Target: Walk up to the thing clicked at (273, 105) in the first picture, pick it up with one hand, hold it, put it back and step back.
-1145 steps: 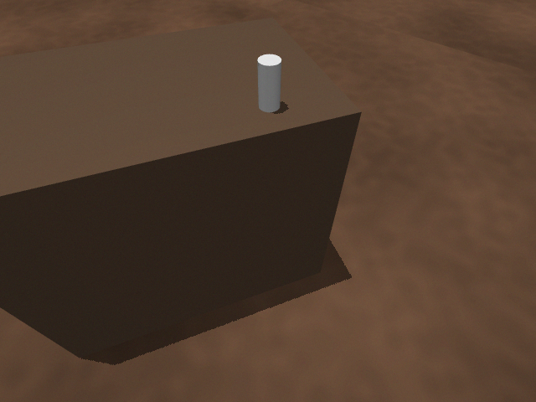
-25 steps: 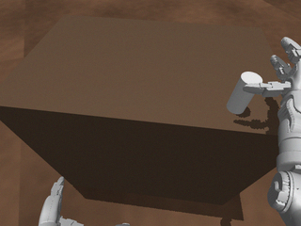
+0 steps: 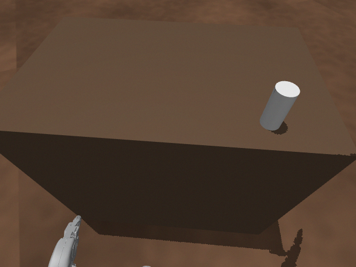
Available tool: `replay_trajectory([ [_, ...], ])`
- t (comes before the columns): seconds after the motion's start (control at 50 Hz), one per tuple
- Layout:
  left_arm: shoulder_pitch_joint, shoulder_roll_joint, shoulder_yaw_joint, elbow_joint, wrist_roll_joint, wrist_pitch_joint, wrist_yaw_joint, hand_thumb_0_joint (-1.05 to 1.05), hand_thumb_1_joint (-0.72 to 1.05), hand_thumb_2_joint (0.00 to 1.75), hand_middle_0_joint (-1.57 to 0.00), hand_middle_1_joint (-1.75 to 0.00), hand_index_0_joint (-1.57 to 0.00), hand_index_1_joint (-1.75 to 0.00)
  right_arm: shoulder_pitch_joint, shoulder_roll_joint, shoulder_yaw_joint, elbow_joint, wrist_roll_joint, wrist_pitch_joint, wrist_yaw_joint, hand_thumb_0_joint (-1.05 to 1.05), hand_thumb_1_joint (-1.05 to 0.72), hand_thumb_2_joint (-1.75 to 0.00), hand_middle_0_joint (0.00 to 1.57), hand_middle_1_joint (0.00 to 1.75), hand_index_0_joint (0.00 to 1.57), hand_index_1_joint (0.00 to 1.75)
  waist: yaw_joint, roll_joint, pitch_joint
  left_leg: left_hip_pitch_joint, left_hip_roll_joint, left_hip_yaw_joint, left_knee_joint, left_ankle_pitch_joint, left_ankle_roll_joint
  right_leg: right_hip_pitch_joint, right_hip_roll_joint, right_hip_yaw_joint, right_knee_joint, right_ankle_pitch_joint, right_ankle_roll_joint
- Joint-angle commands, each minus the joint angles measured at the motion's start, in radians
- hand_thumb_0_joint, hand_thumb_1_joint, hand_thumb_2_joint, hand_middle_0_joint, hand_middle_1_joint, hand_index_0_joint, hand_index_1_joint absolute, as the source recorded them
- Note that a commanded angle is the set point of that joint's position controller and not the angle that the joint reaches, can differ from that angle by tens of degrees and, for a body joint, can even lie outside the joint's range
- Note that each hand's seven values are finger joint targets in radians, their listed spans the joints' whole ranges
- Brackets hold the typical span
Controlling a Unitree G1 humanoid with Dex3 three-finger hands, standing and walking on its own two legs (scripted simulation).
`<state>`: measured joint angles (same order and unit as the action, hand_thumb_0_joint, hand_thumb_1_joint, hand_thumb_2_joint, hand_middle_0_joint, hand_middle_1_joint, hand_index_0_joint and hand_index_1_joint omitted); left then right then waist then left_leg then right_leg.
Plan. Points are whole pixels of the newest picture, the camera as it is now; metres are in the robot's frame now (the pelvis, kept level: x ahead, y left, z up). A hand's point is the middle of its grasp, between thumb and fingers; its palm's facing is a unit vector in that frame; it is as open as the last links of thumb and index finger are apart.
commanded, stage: sink last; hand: right
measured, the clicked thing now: (277, 107) +0.45 -0.20 +0.10
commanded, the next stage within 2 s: home in 0.98 s
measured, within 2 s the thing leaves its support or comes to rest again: neither
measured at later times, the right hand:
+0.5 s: hand out of the picture +0.22 -0.26 +0.20, palm faces +0.41 +0.80 -0.43, open 17.4 cm
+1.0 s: hand out of the picture +0.16 -0.23 +0.21, palm faces +0.44 +0.77 -0.46, open 17.4 cm
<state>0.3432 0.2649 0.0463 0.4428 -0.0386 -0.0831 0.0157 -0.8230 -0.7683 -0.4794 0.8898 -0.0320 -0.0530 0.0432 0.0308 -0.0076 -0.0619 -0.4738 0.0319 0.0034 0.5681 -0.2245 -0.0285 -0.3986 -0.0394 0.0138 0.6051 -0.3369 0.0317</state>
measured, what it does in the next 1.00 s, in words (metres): stands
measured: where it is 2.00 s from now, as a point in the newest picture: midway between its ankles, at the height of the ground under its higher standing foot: outside the picture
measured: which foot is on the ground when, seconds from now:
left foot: down 0.00-1.00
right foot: down 0.00-1.00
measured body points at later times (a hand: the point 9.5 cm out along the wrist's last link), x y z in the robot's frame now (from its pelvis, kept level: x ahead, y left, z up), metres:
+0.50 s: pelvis +0.01 +0.00 +0.00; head +0.01 +0.03 +0.45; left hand +0.18 +0.27 -0.07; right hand +0.20 -0.30 +0.23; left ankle +0.03 +0.14 -0.73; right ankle -0.02 -0.14 -0.73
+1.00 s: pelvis -0.03 +0.02 +0.00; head -0.02 +0.05 +0.45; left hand +0.14 +0.27 -0.09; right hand +0.13 -0.27 +0.23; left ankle +0.03 +0.14 -0.73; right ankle -0.02 -0.14 -0.73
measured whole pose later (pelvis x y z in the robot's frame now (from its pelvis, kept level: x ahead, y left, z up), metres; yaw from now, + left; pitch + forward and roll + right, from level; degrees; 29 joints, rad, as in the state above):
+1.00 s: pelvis -0.03 +0.02 +0.00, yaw -2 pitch -3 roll -1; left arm 0.31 0.19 0.17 0.55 -0.01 -0.12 0.03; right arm 0.42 -0.35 -0.42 -0.44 0.06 -0.32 0.00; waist -0.06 -0.06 0.05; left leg -0.28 0.04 0.04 0.55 -0.21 -0.01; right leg -0.19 -0.03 0.05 0.53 -0.28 0.05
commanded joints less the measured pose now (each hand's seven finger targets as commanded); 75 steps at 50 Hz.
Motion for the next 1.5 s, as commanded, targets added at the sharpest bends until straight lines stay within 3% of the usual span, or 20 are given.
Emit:
replay_trajectory([
  [0.0, -0.115, 0.121, 0.061, -0.169, -0.008, -0.067, 0.011, 0.0, -0.53, 0.06, -0.05, -0.04, -0.05, -0.05, -0.214, -0.237, -0.017, -0.265, 0.016, -0.074, -0.029, 0.0, 0.55, -0.05, 0.06, 0.05, 0.05, 0.05, -0.045, -0.15, -0.34, 0.209, -0.033, 0.059, -0.046, 0.188, 0.045, 0.13, 0.031, -0.038, -0.075, 0.333, -0.007],
  [0.02, -0.118, 0.073, 0.029, -0.183, -0.009, -0.07, 0.006, 0.0, -0.54, 0.07, -0.05, -0.04, -0.05, -0.05, -0.301, -0.162, 0.059, -0.457, 0.025, -0.091, -0.022, 0.0, 0.55, -0.05, 0.06, 0.05, 0.05, 0.05, -0.04, -0.206, -0.391, 0.214, -0.036, 0.057, -0.038, 0.202, 0.05, 0.177, 0.03, -0.041, -0.076, 0.357, -0.004],
  [0.1, 0.018, 0.128, 0.107, -0.107, -0.022, -0.053, 0.0, 0.0, -0.54, 0.06, -0.06, -0.05, -0.05, -0.05, 0.188, -0.19, -0.045, -0.598, 0.057, -0.072, -0.027, 0.0, 0.52, -0.05, 0.06, 0.05, 0.05, 0.05, -0.064, -0.141, -0.278, 0.22, -0.048, 0.08, -0.035, 0.251, 0.049, 0.154, 0.023, -0.038, -0.078, 0.465, -0.001],
  [0.14, -0.005, 0.139, 0.14, -0.129, -0.02, -0.04, -0.009, 0.0, -0.53, 0.05, -0.06, -0.05, -0.06, -0.05, 0.122, -0.083, 0.027, -0.892, 0.076, -0.088, -0.013, 0.0, 0.53, -0.05, 0.06, 0.05, 0.05, 0.05, -0.044, -0.177, -0.324, 0.225, -0.048, 0.076, -0.028, 0.291, 0.052, 0.217, 0.018, -0.041, -0.066, 0.54, 0.0],
  [0.2, -0.005, 0.149, 0.156, -0.12, -0.032, -0.02, -0.017, 0.0, -0.53, 0.06, -0.06, -0.05, -0.06, -0.05, 0.486, -0.063, -0.042, -1.034, 0.098, -0.068, -0.023, 0.0, 0.5, -0.05, 0.06, 0.05, 0.05, 0.05, -0.068, -0.107, -0.204, 0.236, -0.056, 0.09, -0.047, 0.262, 0.05, 0.177, 0.009, -0.035, -0.084, 0.539, 0.0],
  [0.24, -0.013, 0.15, 0.183, -0.144, -0.029, -0.016, -0.019, 0.0, -0.52, 0.05, -0.06, -0.05, -0.06, -0.05, 0.411, -0.005, -0.012, -1.322, 0.109, -0.094, -0.024, 0.0, 0.51, -0.05, 0.06, 0.05, 0.05, 0.05, -0.052, -0.122, -0.257, 0.275, -0.049, 0.086, -0.039, 0.294, 0.048, 0.22, 0.011, -0.037, -0.09, 0.54, -0.002],
  [0.36, -0.075, 0.128, 0.165, -0.239, -0.017, 0.007, -0.001, 0.0, -0.51, 0.04, -0.05, -0.05, -0.06, -0.04, 0.85, 0.059, -0.113, -1.399, 0.116, -0.108, -0.053, 0.0, 0.57, -0.05, 0.06, 0.06, 0.05, 0.06, -0.083, -0.04, -0.125, 0.339, -0.029, 0.077, -0.06, 0.251, 0.034, 0.149, 0.031, -0.041, -0.115, 0.41, -0.018],
  [0.46, -0.047, 0.022, 0.109, -0.154, -0.011, 0.021, -0.002, 0.0, -0.5, 0.04, -0.05, -0.05, -0.06, -0.05, 1.057, 0.256, 0.037, -1.608, 0.126, -0.151, -0.037, 0.0, 0.56, -0.05, 0.06, 0.06, 0.05, 0.06, -0.086, -0.1, -0.042, 0.31, -0.013, 0.071, -0.083, 0.164, 0.029, 0.143, 0.047, -0.062, -0.138, 0.274, -0.028],
  [0.52, -0.056, 0.054, 0.128, -0.206, -0.007, 0.004, 0.001, 0.0, -0.49, 0.03, -0.05, -0.06, -0.06, -0.05, 1.226, 0.232, -0.007, -1.615, 0.124, -0.163, -0.037, 0.0, 0.56, -0.05, 0.05, 0.06, 0.05, 0.06, -0.086, -0.042, -0.033, 0.311, -0.014, 0.075, -0.093, 0.135, 0.022, 0.137, 0.05, -0.057, -0.139, 0.241, -0.035],
  [0.58, -0.055, 0.064, 0.158, -0.203, -0.001, -0.013, 0.014, 0.0, -0.49, 0.03, -0.06, -0.06, -0.07, -0.05, 1.153, 0.258, 0.026, -1.766, 0.124, -0.203, -0.039, 0.0, 0.54, -0.05, 0.06, 0.06, 0.05, 0.06, -0.06, -0.049, -0.065, 0.294, -0.009, 0.072, -0.091, 0.122, 0.018, 0.179, 0.052, -0.054, -0.142, 0.218, -0.038],
  [0.62, -0.079, 0.135, 0.216, -0.236, 0.004, -0.028, 0.037, 0.0, -0.5, 0.03, -0.06, -0.06, -0.07, -0.05, 1.194, 0.241, -0.007, -1.657, 0.123, -0.2, -0.052, 0.0, 0.53, -0.05, 0.06, 0.06, 0.05, 0.06, -0.045, 0.015, 0.019, 0.252, -0.008, 0.075, -0.117, 0.041, 0.011, 0.156, 0.055, -0.047, -0.155, 0.132, -0.047],
  [0.72, -0.056, 0.084, 0.212, -0.165, 0.013, -0.048, 0.038, 0.0, -0.5, 0.04, -0.05, -0.05, -0.06, -0.05, 1.204, 0.246, -0.041, -1.529, 0.115, -0.224, -0.06, 0.0, 0.56, -0.05, 0.05, 0.06, 0.05, 0.06, -0.064, 0.034, 0.113, 0.228, 0.011, 0.057, -0.172, -0.126, 0.007, 0.116, 0.064, -0.049, -0.174, 0.008, -0.049],
  [0.82, -0.067, -0.053, 0.089, -0.088, 0.012, -0.08, 0.008, 0.0, -0.52, 0.05, -0.06, -0.05, -0.06, -0.05, 1.152, 0.279, -0.008, -1.59, 0.116, -0.291, -0.046, 0.0, 0.55, -0.06, 0.05, 0.06, 0.05, 0.06, -0.102, -0.005, 0.123, 0.235, 0.009, 0.05, -0.177, -0.188, 0.01, 0.093, 0.064, -0.045, -0.189, -0.018, -0.04],
  [1.02, -0.189, 0.101, 0.19, -0.106, 0.031, -0.127, 0.039, 0.0, -0.54, 0.07, -0.05, -0.05, -0.05, -0.06, 1.17, 0.162, -0.155, -1.4, 0.098, -0.35, -0.086, 0.0, 0.54, -0.06, 0.05, 0.06, 0.05, 0.06, -0.114, 0.036, 0.012, 0.352, 0.009, 0.048, -0.184, -0.154, 0.006, 0.092, 0.06, -0.032, -0.203, 0.005, -0.039],
  [1.1, -0.082, -0.007, 0.108, -0.037, 0.02, -0.12, 0.024, 0.0, -0.38, 0.24, -0.13, -0.19, -0.13, -0.19, 1.2, 0.296, -0.01, -1.42, 0.105, -0.365, -0.057, 0.0, 0.58, -0.04, 0.05, 0.05, 0.05, 0.05, -0.1, -0.002, 0.058, 0.307, 0.006, 0.05, -0.196, -0.123, 0.012, 0.141, 0.06, -0.044, -0.216, 0.051, -0.034],
  [1.18, -0.17, -0.089, -0.015, -0.074, 0.008, -0.127, 0.011, 0.0, -0.06, 0.55, -0.14, -0.2, -0.14, -0.2, 1.198, 0.305, 0.028, -1.328, 0.103, -0.35, -0.047, 0.0, 0.56, -0.05, 0.05, 0.05, 0.05, 0.05, -0.103, 0.024, 0.109, 0.29, -0.01, 0.072, -0.201, -0.121, 0.01, 0.119, 0.059, -0.043, -0.239, 0.038, -0.039],
  [1.22, -0.208, -0.092, -0.026, -0.053, 0.009, -0.128, 0.014, 0.0, 0.1, 0.55, -0.14, -0.2, -0.14, -0.2, 1.212, 0.344, 0.087, -1.33, 0.098, -0.345, -0.044, 0.0, 0.56, -0.05, 0.05, 0.05, 0.05, 0.05, -0.103, -0.031, 0.114, 0.293, -0.011, 0.076, -0.188, -0.085, 0.016, 0.121, 0.059, -0.044, -0.254, 0.052, -0.033],
  [1.32, -0.123, 0.106, 0.152, 0.022, 0.02, -0.129, 0.031, 0.0, 0.48, 0.66, -0.16, -0.23, -0.16, -0.23, 1.327, 0.347, 0.122, -1.271, 0.091, -0.297, -0.043, 0.0, 0.52, -0.07, 0.06, 0.06, 0.06, 0.06, -0.047, -0.078, 0.063, 0.289, -0.02, 0.098, -0.158, 0.025, 0.025, 0.17, 0.054, -0.037, -0.245, 0.128, -0.026],
  [1.4, -0.141, 0.064, 0.13, 0.015, 0.024, -0.136, 0.021, 0.0, 0.66, 0.77, -0.18, -0.26, -0.18, -0.26, 1.339, 0.388, 0.188, -1.239, 0.076, -0.268, -0.048, 0.0, 0.57, -0.04, 0.05, 0.05, 0.05, 0.05, -0.05, -0.046, 0.006, 0.32, -0.02, 0.102, -0.146, 0.124, 0.025, 0.203, 0.048, -0.029, -0.213, 0.238, -0.026],
  [1.48, -0.24, -0.043, 0.006, 0.005, 0.026, -0.122, 0.021, 0.0, 0.89, 0.89, -0.2, -0.3, -0.2, -0.3, 1.293, 0.442, 0.294, -1.088, 0.057, -0.238, -0.057, 0.0, 0.56, -0.05, 0.05, 0.05, 0.05, 0.05, -0.05, 0.016, 0.014, 0.313, -0.023, 0.1, -0.138, 0.135, 0.023, 0.186, 0.038, -0.023, -0.204, 0.258, -0.026],
])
